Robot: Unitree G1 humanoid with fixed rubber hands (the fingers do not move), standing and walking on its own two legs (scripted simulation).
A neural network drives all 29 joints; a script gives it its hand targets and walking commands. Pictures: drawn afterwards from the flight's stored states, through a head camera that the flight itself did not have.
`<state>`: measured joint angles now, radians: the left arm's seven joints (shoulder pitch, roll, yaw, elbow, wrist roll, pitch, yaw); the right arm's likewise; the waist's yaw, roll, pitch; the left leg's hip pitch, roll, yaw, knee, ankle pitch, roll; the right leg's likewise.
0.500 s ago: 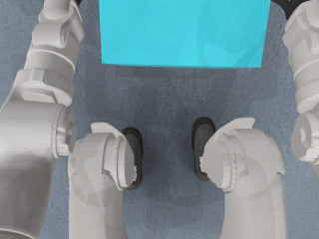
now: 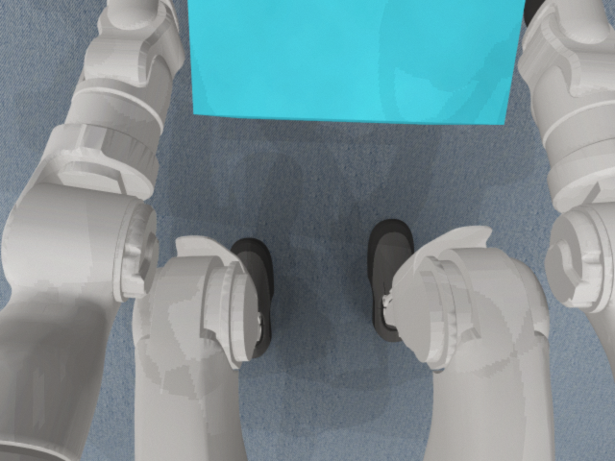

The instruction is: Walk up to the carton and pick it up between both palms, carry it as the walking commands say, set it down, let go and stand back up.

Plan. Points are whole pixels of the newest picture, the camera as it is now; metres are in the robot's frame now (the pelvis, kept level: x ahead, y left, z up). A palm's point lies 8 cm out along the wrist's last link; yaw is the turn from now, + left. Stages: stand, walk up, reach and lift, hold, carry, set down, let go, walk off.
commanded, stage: reach and lift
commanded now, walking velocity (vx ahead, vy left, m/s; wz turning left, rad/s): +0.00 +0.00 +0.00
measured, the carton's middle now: (344, 19) +0.53 -0.04 -0.25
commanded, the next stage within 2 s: none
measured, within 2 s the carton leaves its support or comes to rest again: leaves its support in 0.72 s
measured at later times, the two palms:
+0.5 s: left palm out of the picture +0.56 +0.14 -0.18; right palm out of the picture +0.52 -0.22 -0.18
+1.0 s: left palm out of the picture +0.56 +0.13 -0.12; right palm out of the picture +0.53 -0.23 -0.12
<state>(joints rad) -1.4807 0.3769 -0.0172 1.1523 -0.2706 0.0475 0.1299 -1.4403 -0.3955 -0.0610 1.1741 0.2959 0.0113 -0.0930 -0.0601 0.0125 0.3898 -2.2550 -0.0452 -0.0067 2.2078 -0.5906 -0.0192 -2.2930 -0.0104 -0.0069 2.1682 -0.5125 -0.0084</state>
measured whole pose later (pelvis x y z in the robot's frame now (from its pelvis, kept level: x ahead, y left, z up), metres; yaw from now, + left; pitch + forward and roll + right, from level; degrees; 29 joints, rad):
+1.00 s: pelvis +0.00 +0.00 +0.01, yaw +0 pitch +39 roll +0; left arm -1.38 0.30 0.16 1.02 -0.13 0.20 0.10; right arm -1.33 -0.35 -0.21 0.99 0.15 0.21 -0.06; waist -0.07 0.03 0.20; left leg -2.27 -0.08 -0.01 2.17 -0.58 -0.03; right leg -2.31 0.03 0.02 2.13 -0.51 0.02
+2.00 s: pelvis +0.01 +0.00 +0.11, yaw +1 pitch +48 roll +1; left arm -1.15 0.16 0.37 0.77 0.08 0.34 0.04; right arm -1.09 -0.18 -0.42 0.71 -0.09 0.37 -0.01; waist -0.06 0.03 -0.12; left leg -2.12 -0.12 -0.05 1.80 -0.52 -0.04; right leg -2.15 0.07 0.05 1.78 -0.46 0.04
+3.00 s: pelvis +0.04 +0.01 +0.23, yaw +0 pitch +41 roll +0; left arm -0.82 0.06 0.36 0.70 0.12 0.32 0.02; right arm -0.77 -0.07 -0.43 0.65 -0.12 0.35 0.01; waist -0.04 0.02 -0.26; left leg -1.65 -0.11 -0.08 1.41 -0.48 -0.02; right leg -1.68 0.08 0.09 1.38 -0.43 0.04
